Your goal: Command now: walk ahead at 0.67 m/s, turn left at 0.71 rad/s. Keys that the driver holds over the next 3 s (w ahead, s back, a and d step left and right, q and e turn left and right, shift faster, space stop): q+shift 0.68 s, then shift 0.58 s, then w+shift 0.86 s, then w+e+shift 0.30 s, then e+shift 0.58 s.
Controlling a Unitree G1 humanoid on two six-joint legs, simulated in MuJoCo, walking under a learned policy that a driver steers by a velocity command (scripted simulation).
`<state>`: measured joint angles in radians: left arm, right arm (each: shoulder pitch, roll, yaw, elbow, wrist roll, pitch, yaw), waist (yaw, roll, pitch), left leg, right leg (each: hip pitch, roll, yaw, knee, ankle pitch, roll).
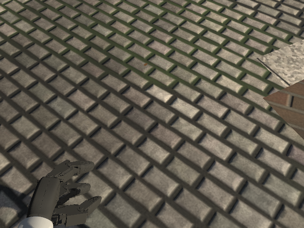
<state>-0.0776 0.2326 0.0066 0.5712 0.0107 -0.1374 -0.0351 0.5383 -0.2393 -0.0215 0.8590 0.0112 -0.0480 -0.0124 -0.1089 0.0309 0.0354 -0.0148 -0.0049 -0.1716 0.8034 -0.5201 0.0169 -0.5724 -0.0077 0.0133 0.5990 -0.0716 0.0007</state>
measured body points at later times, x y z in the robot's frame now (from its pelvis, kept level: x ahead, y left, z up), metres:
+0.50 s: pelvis +0.25 +0.04 +0.02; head +0.30 +0.08 +0.46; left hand +0.33 +0.36 -0.09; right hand +0.50 -0.18 -0.06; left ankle +0.32 +0.13 -0.71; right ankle +0.28 -0.13 -0.63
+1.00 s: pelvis +0.36 +0.00 +0.03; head +0.40 +0.01 +0.48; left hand +0.25 +0.29 -0.06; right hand +0.70 -0.07 -0.06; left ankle +0.24 +0.10 -0.63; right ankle +0.47 -0.05 -0.71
